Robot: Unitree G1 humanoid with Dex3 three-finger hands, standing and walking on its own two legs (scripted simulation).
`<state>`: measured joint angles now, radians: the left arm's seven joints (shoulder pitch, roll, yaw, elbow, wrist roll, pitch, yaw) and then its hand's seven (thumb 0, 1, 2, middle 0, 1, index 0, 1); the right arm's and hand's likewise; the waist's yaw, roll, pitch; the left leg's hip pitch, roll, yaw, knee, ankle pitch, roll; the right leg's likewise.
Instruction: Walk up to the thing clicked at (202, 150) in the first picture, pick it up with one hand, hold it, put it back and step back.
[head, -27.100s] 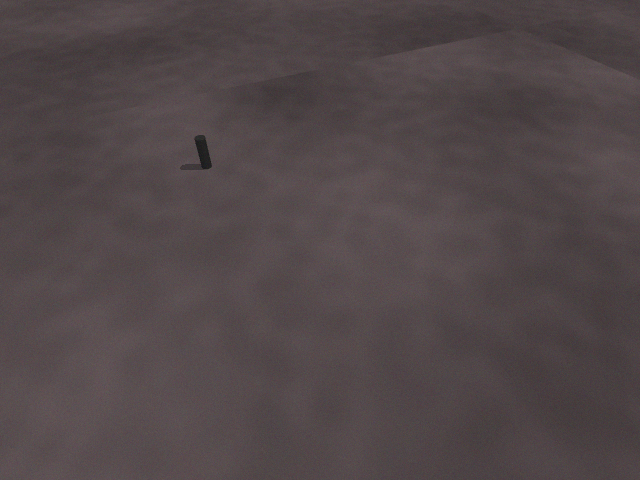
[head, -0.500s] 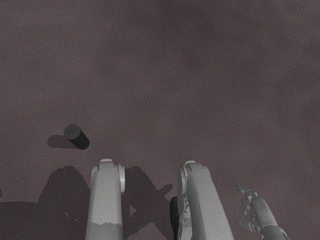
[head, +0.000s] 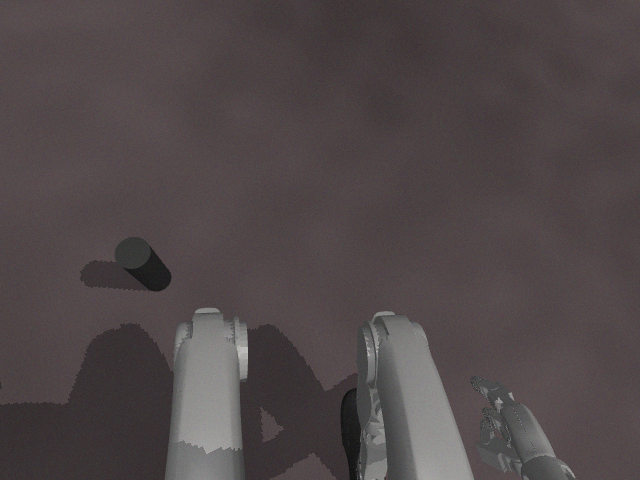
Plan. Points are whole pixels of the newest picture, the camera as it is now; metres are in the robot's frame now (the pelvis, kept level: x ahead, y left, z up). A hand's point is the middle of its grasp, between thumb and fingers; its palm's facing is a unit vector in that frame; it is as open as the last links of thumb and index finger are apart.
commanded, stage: go down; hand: left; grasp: from the side
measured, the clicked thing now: (146, 267) +0.42 +0.29 -0.31
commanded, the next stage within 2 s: approach in 0.40 s
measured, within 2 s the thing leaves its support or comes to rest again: neither
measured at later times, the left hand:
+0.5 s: hand out of the picture +0.31 +0.46 -0.01, palm faces +0.36 -0.93 -0.10, open 17.5 cm
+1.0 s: hand (39, 289) +0.35 +0.39 -0.20, palm faces +0.27 -0.96 +0.09, open 17.4 cm
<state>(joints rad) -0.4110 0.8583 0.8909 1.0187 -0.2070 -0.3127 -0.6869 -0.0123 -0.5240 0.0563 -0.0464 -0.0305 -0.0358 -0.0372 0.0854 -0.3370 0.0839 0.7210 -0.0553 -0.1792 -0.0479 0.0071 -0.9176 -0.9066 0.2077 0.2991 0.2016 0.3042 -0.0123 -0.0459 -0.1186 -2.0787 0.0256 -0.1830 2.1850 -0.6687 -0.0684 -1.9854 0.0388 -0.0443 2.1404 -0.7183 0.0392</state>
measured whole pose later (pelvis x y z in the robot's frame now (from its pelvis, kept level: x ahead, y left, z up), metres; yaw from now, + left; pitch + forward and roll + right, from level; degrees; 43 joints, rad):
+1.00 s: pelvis +0.00 +0.01 -0.10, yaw -5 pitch +24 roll -10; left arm -0.52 0.83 0.89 1.29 -0.34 -0.76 -0.77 -0.01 -0.51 0.02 -0.08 -0.04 -0.06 -0.05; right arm -0.11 -0.36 0.26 0.66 -0.18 -0.16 0.01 0.01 -0.91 -0.90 0.21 0.30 0.20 0.30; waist -0.11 -0.20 0.08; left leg -2.24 0.01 -0.29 2.53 -0.72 -0.09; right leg -2.14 0.09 -0.09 2.43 -0.73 0.05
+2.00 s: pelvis -0.02 +0.03 -0.13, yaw -11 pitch +10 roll -16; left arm -0.50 0.74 0.61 1.34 -0.15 -1.12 -0.13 -0.01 -0.44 0.09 -0.05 -0.05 -0.05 -0.05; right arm -0.18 -0.37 0.46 0.56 -0.36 -0.01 0.14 0.00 -0.91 -0.90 0.21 0.30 0.20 0.30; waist -0.18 -0.28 0.26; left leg -2.21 0.01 -0.41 2.69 -0.69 -0.05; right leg -2.05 0.12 -0.19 2.47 -0.66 0.05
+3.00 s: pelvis -0.02 +0.04 -0.12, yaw -12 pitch +10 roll -18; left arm -0.58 0.82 0.58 1.39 -0.10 -1.11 -0.02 0.01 0.08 0.93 -0.89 -1.02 -0.80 -1.01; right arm -0.19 -0.35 0.50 0.55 -0.37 0.05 0.15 0.00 -0.87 -0.89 0.21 0.30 0.20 0.30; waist -0.20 -0.29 0.30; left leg -2.21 0.03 -0.44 2.69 -0.70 -0.03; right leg -2.04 0.13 -0.21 2.43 -0.64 0.06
